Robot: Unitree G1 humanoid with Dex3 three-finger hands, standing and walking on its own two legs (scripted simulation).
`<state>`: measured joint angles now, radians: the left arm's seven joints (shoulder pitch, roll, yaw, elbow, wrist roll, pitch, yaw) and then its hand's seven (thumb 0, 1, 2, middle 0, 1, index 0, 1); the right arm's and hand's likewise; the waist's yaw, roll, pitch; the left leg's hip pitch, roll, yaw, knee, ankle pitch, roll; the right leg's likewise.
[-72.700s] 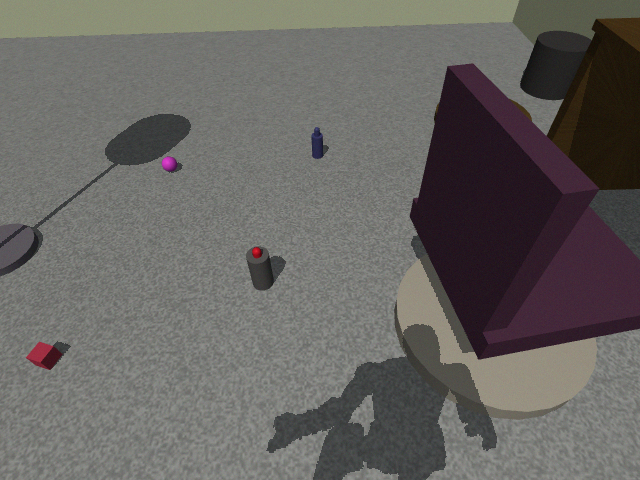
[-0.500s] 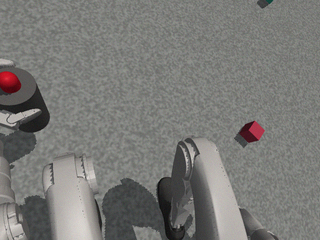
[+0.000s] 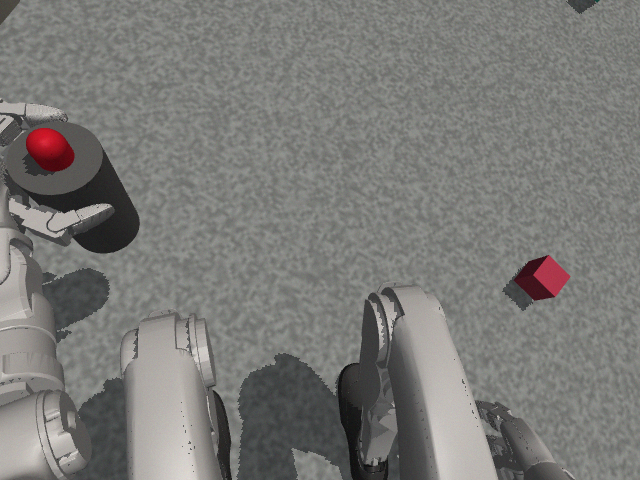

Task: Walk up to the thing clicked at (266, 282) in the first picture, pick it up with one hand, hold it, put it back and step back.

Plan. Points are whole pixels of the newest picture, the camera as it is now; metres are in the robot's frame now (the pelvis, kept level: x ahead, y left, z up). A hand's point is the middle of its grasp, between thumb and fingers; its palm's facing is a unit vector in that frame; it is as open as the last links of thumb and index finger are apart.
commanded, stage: settle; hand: left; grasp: from the side
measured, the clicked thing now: (80, 189) +0.46 +0.25 -0.07
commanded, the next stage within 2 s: lift in 0.76 s
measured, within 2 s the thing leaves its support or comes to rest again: neither
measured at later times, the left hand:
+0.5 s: hand (48, 171) +0.46 +0.26 -0.01, palm faces +0.19 -0.98 -0.08, open 11.6 cm
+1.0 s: hand (52, 164) +0.46 +0.25 +0.01, palm faces +0.18 -0.98 -0.08, open 11.6 cm
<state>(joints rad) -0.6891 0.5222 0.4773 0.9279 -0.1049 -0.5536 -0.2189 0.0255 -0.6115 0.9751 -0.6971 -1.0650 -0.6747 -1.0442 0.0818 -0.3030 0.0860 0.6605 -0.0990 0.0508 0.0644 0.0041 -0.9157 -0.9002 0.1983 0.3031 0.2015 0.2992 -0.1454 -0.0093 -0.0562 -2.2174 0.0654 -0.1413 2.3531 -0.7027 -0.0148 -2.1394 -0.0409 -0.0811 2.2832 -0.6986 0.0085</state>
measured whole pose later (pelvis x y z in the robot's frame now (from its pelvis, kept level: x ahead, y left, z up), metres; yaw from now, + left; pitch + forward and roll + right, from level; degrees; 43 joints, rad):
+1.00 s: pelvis +0.00 +0.00 +0.03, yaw +3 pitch +33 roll -4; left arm -0.69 0.45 0.46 0.95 -0.08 -0.54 -0.19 0.02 -0.61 0.98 -0.68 -1.08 -0.66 -1.06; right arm 0.13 -0.28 0.03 0.69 -0.08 0.02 0.05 0.01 -0.94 -0.91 0.20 0.30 0.20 0.30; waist -0.13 0.01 -0.11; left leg -2.13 0.06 -0.08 2.22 -0.68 -0.01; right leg -2.08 -0.05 -0.04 2.19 -0.69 0.01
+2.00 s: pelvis +0.04 +0.00 +0.26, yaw +5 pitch +24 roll -2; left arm -0.24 0.25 0.20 0.43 -0.15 -0.32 -0.06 0.02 -0.61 0.99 -0.69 -1.08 -0.66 -1.06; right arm 0.16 -0.23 0.01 0.64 0.02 -0.05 -0.04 0.01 -0.92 -0.90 0.20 0.30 0.20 0.30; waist -0.03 0.03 -0.16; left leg -1.29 0.07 -0.03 1.47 -0.59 -0.02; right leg -1.25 -0.04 -0.06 1.43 -0.59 0.01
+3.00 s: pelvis +0.08 +0.00 +0.37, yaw +6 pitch +10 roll -1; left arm -0.19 0.20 0.16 0.54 -0.17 -0.37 -0.09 0.02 -0.61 0.99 -0.68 -1.08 -0.66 -1.06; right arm 0.23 -0.22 0.00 0.67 0.00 -0.01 -0.05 0.01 -0.93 -0.90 0.20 0.30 0.20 0.30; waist -0.03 0.01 -0.04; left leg -0.65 0.06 0.02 0.92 -0.43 -0.02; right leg -0.63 -0.03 -0.05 0.89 -0.43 0.01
